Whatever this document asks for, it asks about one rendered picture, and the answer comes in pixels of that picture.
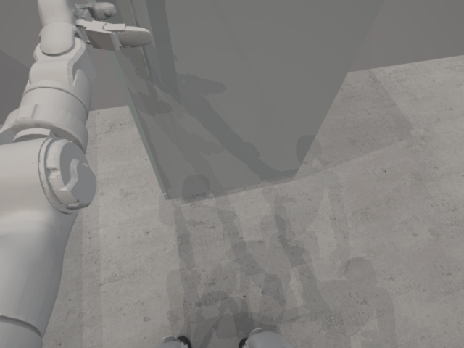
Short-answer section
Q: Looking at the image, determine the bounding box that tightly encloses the robot right shin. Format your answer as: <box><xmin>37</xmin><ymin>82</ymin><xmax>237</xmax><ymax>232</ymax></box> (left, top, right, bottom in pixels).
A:
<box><xmin>247</xmin><ymin>328</ymin><xmax>264</xmax><ymax>341</ymax></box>

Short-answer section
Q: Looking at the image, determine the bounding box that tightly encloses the handle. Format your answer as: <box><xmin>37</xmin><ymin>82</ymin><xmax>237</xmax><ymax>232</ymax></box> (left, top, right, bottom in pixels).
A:
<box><xmin>117</xmin><ymin>0</ymin><xmax>149</xmax><ymax>79</ymax></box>

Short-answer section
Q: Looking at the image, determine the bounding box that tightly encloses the fridge door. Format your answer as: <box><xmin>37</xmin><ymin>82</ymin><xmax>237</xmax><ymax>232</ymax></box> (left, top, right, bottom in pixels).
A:
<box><xmin>96</xmin><ymin>0</ymin><xmax>385</xmax><ymax>200</ymax></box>

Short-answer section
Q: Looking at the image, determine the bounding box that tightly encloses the left robot forearm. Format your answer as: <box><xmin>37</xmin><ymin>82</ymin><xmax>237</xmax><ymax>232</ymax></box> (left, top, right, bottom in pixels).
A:
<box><xmin>0</xmin><ymin>22</ymin><xmax>97</xmax><ymax>154</ymax></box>

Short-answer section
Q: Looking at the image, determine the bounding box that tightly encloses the left robot hand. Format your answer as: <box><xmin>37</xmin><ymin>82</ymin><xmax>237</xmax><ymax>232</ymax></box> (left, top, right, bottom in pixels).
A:
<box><xmin>38</xmin><ymin>0</ymin><xmax>152</xmax><ymax>51</ymax></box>

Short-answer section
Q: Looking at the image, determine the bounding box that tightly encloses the robot shin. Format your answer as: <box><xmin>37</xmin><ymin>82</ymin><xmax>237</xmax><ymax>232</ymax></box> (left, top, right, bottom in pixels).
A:
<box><xmin>160</xmin><ymin>336</ymin><xmax>181</xmax><ymax>345</ymax></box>
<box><xmin>247</xmin><ymin>328</ymin><xmax>264</xmax><ymax>341</ymax></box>

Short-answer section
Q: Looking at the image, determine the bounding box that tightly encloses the robot left shin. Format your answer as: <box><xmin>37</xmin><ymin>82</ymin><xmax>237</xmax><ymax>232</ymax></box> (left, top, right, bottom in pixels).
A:
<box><xmin>160</xmin><ymin>336</ymin><xmax>181</xmax><ymax>345</ymax></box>

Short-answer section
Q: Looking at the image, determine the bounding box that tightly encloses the robot left upper arm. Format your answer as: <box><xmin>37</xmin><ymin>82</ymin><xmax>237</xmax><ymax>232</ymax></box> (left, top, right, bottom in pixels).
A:
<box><xmin>0</xmin><ymin>136</ymin><xmax>96</xmax><ymax>348</ymax></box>

